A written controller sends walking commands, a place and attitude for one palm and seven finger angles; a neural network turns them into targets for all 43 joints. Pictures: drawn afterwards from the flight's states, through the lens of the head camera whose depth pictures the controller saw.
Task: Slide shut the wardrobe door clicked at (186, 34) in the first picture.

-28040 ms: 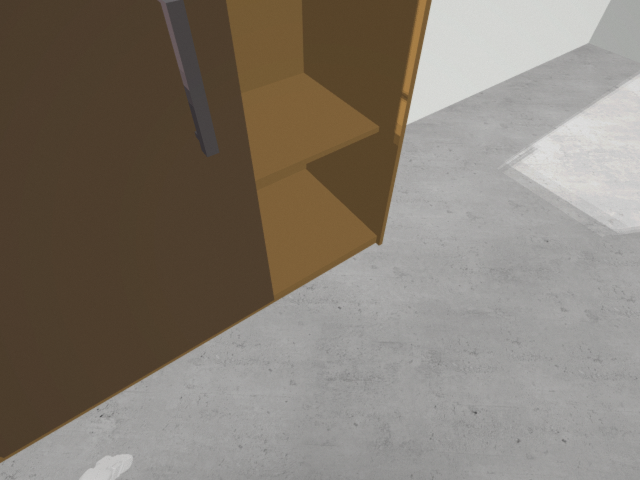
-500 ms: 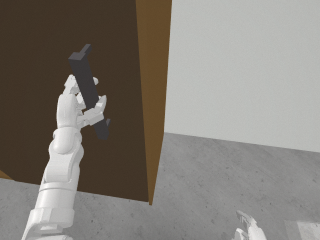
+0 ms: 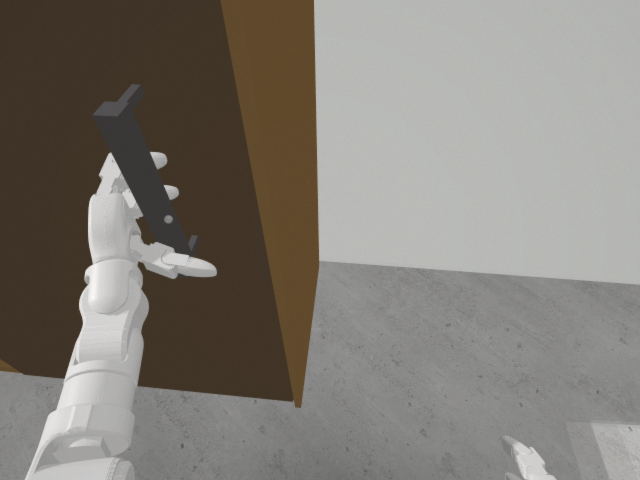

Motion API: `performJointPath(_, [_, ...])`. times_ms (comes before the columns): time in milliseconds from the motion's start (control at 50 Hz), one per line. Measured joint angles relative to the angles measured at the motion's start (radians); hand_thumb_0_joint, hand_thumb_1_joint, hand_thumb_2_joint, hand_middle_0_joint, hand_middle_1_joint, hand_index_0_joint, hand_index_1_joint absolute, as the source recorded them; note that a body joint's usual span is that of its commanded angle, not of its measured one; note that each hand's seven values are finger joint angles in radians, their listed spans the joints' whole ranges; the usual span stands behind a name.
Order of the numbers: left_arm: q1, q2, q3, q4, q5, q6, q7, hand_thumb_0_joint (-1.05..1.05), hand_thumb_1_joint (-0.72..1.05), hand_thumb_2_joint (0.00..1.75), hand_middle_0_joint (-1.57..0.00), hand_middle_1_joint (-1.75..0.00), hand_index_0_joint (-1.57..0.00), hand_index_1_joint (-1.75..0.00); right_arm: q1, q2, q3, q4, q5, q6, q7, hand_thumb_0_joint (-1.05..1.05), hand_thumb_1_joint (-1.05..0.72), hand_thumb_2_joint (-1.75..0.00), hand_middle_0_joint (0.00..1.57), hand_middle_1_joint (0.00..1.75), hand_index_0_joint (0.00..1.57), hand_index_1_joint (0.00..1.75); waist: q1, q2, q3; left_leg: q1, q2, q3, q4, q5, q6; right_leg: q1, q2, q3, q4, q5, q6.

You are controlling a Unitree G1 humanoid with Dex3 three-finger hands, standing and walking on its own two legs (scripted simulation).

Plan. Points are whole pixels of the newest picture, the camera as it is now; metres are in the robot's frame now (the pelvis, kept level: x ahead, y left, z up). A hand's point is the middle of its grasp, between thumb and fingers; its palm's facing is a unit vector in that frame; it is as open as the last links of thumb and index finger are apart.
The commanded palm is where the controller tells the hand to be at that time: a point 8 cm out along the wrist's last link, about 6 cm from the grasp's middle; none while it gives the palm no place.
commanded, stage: slip the hand off the handle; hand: left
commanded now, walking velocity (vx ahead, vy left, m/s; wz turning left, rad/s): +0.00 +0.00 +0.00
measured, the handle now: (163, 194) +0.42 +0.23 +0.14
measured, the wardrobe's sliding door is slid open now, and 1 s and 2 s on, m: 0.00 0.00 0.00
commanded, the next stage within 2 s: draw the hand back to the body in 1.34 s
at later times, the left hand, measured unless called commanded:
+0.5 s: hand (123, 225) +0.37 +0.27 +0.13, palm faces +0.32 -0.94 -0.13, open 14.7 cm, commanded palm +0.34 +0.31 +0.14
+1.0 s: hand (98, 257) +0.32 +0.28 +0.13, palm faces +0.36 -0.92 -0.15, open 14.6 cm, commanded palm +0.28 +0.32 +0.14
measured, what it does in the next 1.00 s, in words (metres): stands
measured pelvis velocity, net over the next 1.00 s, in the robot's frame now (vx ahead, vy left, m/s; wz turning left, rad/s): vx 0.02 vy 0.01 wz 0.01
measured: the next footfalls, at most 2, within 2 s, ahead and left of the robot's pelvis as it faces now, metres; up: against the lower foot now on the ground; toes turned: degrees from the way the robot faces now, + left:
none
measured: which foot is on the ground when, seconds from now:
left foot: down 0.00-1.00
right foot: down 0.00-1.00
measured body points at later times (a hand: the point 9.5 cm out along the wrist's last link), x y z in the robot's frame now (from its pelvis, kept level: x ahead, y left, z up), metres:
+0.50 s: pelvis +0.02 +0.02 -0.01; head +0.03 +0.02 +0.44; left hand +0.34 +0.31 +0.14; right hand +0.17 -0.21 -0.11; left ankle +0.00 +0.15 -0.73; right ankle +0.06 -0.12 -0.73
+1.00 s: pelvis +0.02 +0.01 -0.01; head +0.03 +0.00 +0.44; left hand +0.30 +0.33 +0.14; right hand +0.17 -0.24 -0.10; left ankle +0.00 +0.15 -0.73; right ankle +0.06 -0.12 -0.73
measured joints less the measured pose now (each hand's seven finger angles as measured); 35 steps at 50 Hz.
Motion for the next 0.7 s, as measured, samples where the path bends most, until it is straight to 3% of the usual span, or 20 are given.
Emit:
performJointPath(160, [0.054, -0.032, -0.02, -0.087, 0.018, -0.007, -0.006, -0.02, -0.55, 0.21, -0.37, -1.24, -0.26, -1.16, -0.018, 0.023, 0.017, -0.031, -0.015, 0.013, 0.005, 0.02, -0.9, -0.9, 0.2, 0.3, 0.2, 0.29, 0.015, -0.006, -0.018, -0.011, -0.017, 0.005, 0.023, -0.029, 0.01, -0.011, -0.018, 0.007, 0.026, -0.03, 0.017])
performJointPath(340, [0.076, -0.003, 0.022, -0.098, 0.01, 0.063, -0.019, -0.02, -0.55, 0.2, -0.36, -1.22, -0.26, -1.15, -0.023, 0.05, 0.033, -0.062, -0.013, 0.042, -0.001, 0.02, -0.9, -0.9, 0.2, 0.3, 0.2, 0.29, 0.019, -0.007, -0.034, -0.019, -0.024, 0.013, 0.042, -0.047, 0.021, -0.016, -0.024, 0.016, 0.031, -0.037, 0.029])
performJointPath(500, [0.086, 0.024, 0.045, -0.107, 0.007, 0.031, -0.048, -0.02, -0.55, 0.2, -0.28, -1.17, -0.25, -1.15, 0.0, 0.043, 0.035, -0.043, -0.016, 0.037, -0.005, 0.02, -0.9, -0.9, 0.2, 0.3, 0.2, 0.29, 0.026, -0.006, -0.034, -0.037, -0.027, 0.002, 0.078, -0.066, 0.024, -0.023, -0.029, 0.006, 0.052, -0.052, 0.032])
performJointPath(700, [0.054, 0.067, 0.091, -0.041, -0.023, 0.036, -0.11, -0.02, -0.55, 0.2, -0.28, -1.17, -0.26, -1.15, 0.016, 0.023, 0.027, -0.038, -0.009, 0.047, -0.018, 0.02, -0.9, -0.9, 0.2, 0.3, 0.2, 0.29, 0.011, 0.002, -0.04, -0.058, -0.024, -0.001, 0.085, -0.065, 0.02, -0.044, -0.026, 0.004, 0.061, -0.053, 0.028])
